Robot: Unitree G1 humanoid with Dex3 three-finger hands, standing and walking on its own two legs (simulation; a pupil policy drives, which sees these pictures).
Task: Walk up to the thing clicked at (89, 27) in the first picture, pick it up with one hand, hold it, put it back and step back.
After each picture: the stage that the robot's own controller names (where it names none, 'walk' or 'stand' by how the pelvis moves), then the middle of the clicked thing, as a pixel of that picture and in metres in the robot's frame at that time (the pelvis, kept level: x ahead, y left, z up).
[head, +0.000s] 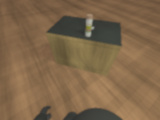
stand; (88, 26) +1.00 +0.09 +0.03
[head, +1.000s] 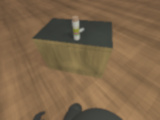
walk; (76, 28) +0.87 +0.25 +0.05
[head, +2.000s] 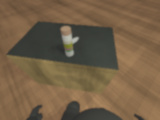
stand; (68, 43) +0.54 +0.24 +0.08
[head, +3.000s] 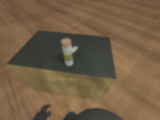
stand; (67, 53) +0.50 +0.22 +0.03
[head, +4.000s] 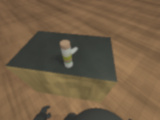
stand; (67, 55) +0.48 +0.22 +0.03
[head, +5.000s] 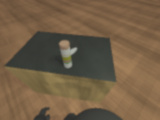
stand; (66, 55) +0.48 +0.23 +0.03
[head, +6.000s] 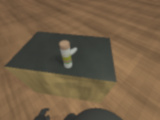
stand; (66, 55) +0.48 +0.23 +0.03
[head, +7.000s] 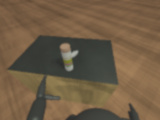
rise first; (67, 58) +0.46 +0.24 +0.04
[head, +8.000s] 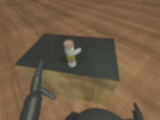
go down; (70, 55) +0.49 +0.23 +0.04
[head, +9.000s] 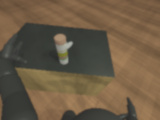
go down; (62, 51) +0.48 +0.21 +0.05
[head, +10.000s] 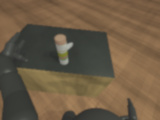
go down; (62, 51) +0.48 +0.22 +0.05
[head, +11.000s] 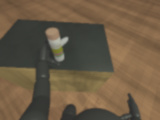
close in; (56, 47) +0.48 +0.24 +0.08
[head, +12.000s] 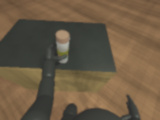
lift; (62, 49) +0.45 +0.20 +0.09
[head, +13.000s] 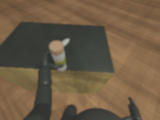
lift; (59, 58) +0.39 +0.21 +0.09
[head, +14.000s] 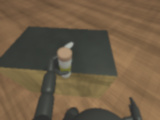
lift; (65, 65) +0.34 +0.18 +0.09
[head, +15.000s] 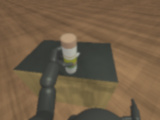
lift; (70, 56) +0.31 +0.15 +0.23
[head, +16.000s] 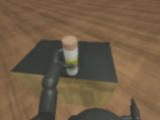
hold; (71, 58) +0.32 +0.14 +0.21
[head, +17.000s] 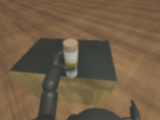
crouch; (71, 61) +0.32 +0.14 +0.19
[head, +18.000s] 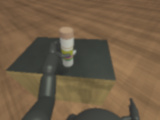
crouch; (67, 49) +0.39 +0.17 +0.21
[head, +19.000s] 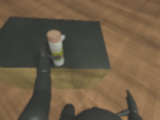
lower; (56, 50) +0.45 +0.21 +0.07
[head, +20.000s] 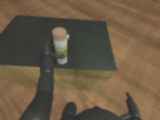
lower; (61, 48) +0.45 +0.20 +0.10
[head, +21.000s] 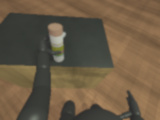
lower; (57, 45) +0.47 +0.21 +0.10
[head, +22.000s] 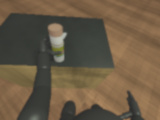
lower; (57, 45) +0.46 +0.21 +0.10
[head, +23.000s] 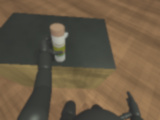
rest; (59, 45) +0.46 +0.20 +0.10
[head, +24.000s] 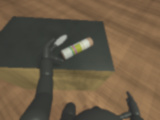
withdraw; (77, 47) +0.54 +0.09 +0.01
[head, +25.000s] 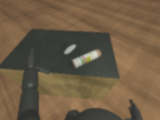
sink last; (86, 58) +0.52 +0.06 -0.02
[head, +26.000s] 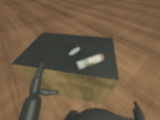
stand; (90, 61) +0.52 +0.06 -0.04
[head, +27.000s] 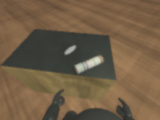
stand; (89, 64) +0.47 +0.04 -0.05
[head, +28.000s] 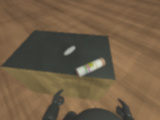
stand; (90, 67) +0.45 +0.02 -0.05
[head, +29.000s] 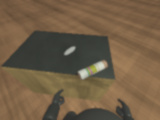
stand; (92, 69) +0.43 +0.00 -0.05
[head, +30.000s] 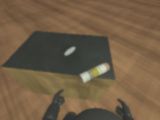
stand; (94, 72) +0.41 -0.02 -0.05
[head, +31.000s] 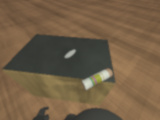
walk; (97, 78) +0.37 -0.04 -0.05
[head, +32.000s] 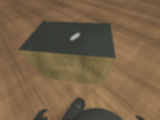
walk; (104, 117) +0.16 -0.18 -0.63
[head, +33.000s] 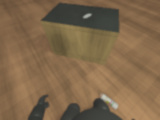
walk; (108, 100) +0.32 -0.30 -0.72
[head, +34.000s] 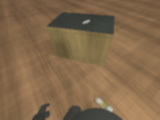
stand; (103, 104) +0.35 -0.19 -0.73
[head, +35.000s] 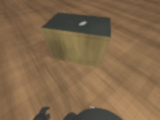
stand; (97, 113) +0.23 -0.17 -0.75
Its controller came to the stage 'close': yes
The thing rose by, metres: 0.19
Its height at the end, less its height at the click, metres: -0.78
